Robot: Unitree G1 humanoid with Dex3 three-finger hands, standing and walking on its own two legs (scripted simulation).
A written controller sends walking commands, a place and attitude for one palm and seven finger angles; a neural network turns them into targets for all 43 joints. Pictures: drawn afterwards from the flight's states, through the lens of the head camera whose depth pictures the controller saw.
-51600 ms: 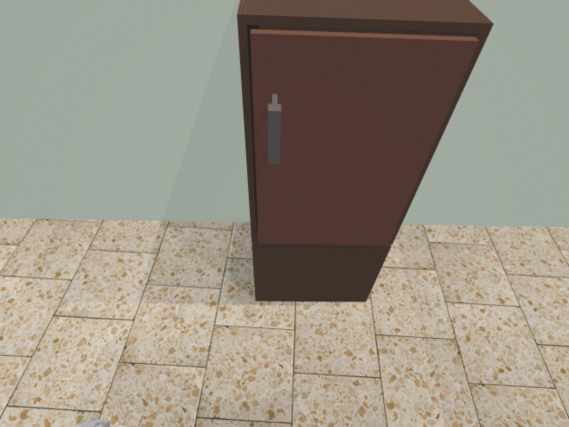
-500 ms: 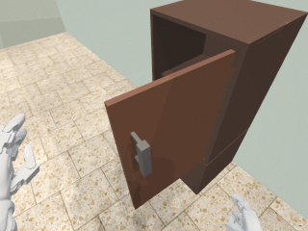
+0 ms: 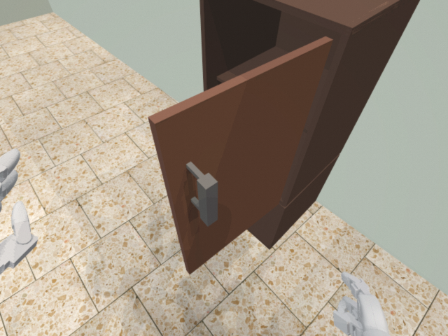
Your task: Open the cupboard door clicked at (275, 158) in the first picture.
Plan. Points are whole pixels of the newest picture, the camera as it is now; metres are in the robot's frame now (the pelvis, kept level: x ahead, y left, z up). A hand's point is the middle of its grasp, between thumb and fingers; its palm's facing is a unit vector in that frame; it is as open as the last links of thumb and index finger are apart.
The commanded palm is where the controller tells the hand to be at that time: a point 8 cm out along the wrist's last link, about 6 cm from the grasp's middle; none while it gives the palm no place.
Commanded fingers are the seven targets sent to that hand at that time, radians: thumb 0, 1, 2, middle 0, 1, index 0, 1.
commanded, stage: step back with the hand held close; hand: left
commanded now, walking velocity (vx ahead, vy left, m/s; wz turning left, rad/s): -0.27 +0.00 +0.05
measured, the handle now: (200, 193) +0.34 +0.07 +0.07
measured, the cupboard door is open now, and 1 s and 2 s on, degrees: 85 85 85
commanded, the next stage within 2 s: stop stepping back and stand still in 0.64 s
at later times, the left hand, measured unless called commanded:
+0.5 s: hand out of the picture +0.09 +0.31 +0.16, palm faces +0.53 -0.75 -0.41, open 7.4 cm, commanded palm +0.02 +0.34 +0.18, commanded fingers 0.00 0.90 0.90 -0.20 -0.30 -0.20 -0.30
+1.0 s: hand out of the picture +0.02 +0.27 +0.17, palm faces +0.38 -0.82 -0.44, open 7.4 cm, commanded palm -0.03 +0.31 +0.18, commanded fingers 0.00 0.90 0.90 -0.20 -0.30 -0.20 -0.30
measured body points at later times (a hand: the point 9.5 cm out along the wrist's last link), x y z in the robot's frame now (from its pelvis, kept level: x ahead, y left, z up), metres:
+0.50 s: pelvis -0.10 +0.03 -0.02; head -0.08 +0.05 +0.43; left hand +0.06 +0.35 +0.18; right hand +0.09 -0.20 -0.10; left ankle +0.00 +0.11 -0.74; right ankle -0.02 -0.12 -0.72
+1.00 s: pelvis -0.19 +0.02 -0.01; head -0.21 +0.03 +0.44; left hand -0.01 +0.31 +0.19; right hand -0.06 -0.24 -0.10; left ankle -0.10 +0.11 -0.74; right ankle -0.30 -0.08 -0.74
